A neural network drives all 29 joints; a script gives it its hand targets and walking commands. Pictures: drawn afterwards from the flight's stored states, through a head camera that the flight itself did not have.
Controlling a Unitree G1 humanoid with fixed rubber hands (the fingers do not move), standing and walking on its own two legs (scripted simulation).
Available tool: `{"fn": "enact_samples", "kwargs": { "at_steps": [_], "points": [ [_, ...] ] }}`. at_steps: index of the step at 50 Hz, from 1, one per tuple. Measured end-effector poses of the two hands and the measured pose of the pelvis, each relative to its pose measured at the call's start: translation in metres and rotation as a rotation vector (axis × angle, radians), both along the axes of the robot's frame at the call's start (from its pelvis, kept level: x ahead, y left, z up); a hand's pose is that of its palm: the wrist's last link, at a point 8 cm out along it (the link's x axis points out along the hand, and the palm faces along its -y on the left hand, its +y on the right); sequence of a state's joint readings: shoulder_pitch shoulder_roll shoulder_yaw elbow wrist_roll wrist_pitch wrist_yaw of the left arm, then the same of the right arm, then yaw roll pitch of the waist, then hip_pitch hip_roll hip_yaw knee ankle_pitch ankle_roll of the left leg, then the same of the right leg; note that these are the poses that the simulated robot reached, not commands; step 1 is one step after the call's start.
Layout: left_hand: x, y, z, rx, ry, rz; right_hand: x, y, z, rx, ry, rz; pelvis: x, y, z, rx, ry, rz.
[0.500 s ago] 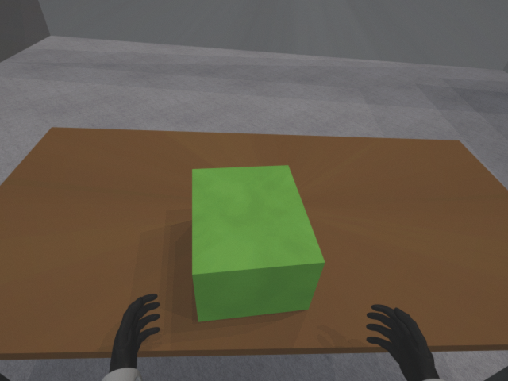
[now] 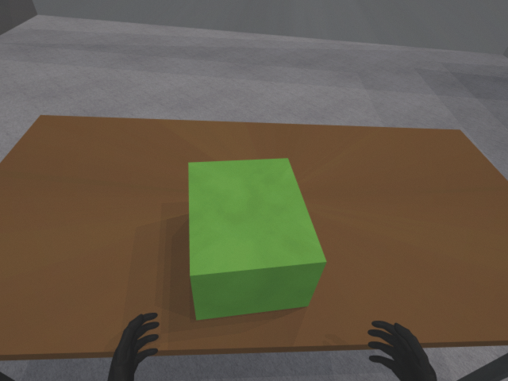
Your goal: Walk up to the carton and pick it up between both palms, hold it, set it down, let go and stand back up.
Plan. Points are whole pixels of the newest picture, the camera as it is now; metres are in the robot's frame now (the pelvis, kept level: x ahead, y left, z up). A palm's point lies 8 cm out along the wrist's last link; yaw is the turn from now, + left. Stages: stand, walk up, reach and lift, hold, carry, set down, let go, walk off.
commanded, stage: set down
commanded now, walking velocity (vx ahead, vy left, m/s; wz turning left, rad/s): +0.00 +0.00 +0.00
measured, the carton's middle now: (246, 232) +0.45 +0.05 -0.05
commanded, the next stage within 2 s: let go in 1.44 s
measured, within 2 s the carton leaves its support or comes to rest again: neither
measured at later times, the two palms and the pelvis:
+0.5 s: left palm out of the picture +0.16 +0.22 -0.05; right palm out of the picture +0.17 -0.22 -0.05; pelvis +0.01 +0.01 +0.00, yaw +0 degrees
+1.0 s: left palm out of the picture +0.15 +0.24 -0.06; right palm out of the picture +0.17 -0.20 -0.06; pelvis +0.01 +0.02 +0.00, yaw +1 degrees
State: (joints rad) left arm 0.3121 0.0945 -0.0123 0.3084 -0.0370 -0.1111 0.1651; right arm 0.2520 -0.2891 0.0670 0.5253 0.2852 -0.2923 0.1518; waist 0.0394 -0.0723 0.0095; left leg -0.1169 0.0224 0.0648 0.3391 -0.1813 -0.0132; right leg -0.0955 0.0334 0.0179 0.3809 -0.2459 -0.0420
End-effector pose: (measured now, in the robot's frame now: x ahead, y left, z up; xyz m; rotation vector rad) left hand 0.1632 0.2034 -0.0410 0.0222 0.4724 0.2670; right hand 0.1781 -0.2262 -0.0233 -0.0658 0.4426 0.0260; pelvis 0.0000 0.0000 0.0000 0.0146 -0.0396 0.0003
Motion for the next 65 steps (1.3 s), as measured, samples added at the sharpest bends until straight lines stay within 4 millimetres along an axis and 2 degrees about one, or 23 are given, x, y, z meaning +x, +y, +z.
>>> {"fn": "enact_samples", "kwargs": {
  "at_steps": [7, 14, 23, 31, 38, 52, 65],
  "points": [
    [-0.003, 0.015, 0.001, 0.043, 0.022, -0.016, 0.001, 0.010, -0.009, 0.010, 0.012, -0.010, 0.013, 0.004, 0.001, -0.007, -0.007, 0.002],
    [-0.012, 0.020, -0.004, 0.038, 0.065, -0.018, -0.003, 0.008, -0.014, -0.010, 0.029, -0.017, 0.019, 0.009, 0.001, -0.010, -0.015, 0.007],
    [-0.006, 0.015, -0.009, 0.032, 0.091, -0.047, -0.005, 0.008, -0.020, -0.035, 0.086, -0.002, 0.015, 0.009, 0.002, -0.011, -0.022, 0.006],
    [-0.012, 0.020, -0.019, 0.023, 0.154, -0.057, -0.013, 0.010, -0.025, -0.064, 0.118, -0.012, 0.013, 0.008, 0.002, -0.012, -0.023, 0.011],
    [-0.013, 0.032, -0.018, 0.041, 0.166, -0.053, -0.014, 0.013, -0.025, -0.071, 0.117, -0.022, 0.011, 0.009, 0.002, -0.013, -0.031, 0.014],
    [-0.011, 0.036, -0.019, 0.035, 0.217, -0.089, -0.012, 0.031, -0.038, -0.080, 0.170, -0.023, 0.006, 0.016, 0.001, -0.016, -0.034, 0.017],
    [-0.009, 0.037, -0.018, 0.051, 0.242, -0.119, -0.013, 0.025, -0.048, -0.112, 0.213, -0.039, 0.002, 0.017, 0.001, -0.016, -0.045, 0.015]
  ]
}}
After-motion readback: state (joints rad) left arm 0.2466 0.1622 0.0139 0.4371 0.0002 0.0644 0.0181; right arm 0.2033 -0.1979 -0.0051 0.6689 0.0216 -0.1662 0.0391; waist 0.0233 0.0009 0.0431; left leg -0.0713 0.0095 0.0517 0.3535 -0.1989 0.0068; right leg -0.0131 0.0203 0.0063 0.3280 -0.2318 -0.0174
